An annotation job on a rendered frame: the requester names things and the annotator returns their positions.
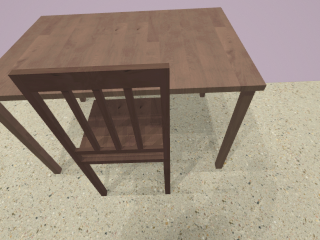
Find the table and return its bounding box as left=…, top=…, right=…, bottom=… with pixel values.
left=0, top=7, right=267, bottom=174

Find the chair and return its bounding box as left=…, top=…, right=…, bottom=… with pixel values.
left=8, top=63, right=171, bottom=196

